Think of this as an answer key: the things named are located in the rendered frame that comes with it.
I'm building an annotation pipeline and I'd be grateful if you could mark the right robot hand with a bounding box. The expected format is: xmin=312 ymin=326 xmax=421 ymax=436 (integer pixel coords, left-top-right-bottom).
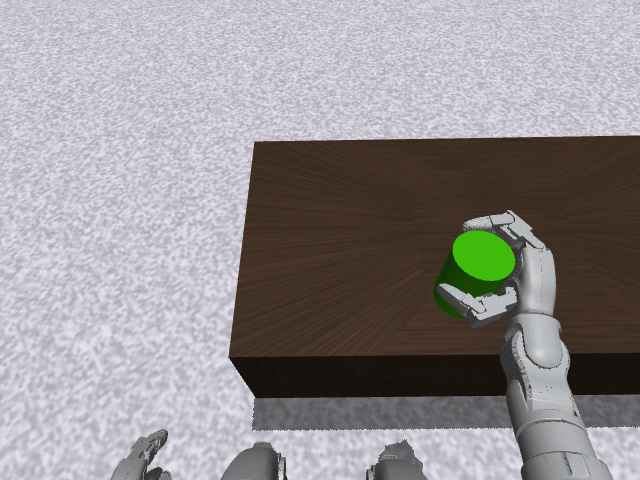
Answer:
xmin=436 ymin=210 xmax=556 ymax=328

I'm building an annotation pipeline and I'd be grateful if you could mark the left robot hand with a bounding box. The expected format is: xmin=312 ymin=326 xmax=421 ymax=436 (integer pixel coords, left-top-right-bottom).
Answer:
xmin=110 ymin=429 xmax=172 ymax=480

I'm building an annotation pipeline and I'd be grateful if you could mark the right robot arm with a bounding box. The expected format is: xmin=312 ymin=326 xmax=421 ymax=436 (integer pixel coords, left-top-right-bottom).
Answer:
xmin=500 ymin=312 xmax=613 ymax=480

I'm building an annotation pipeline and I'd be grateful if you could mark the can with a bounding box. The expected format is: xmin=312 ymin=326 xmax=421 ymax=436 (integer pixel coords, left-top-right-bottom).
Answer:
xmin=433 ymin=230 xmax=515 ymax=319

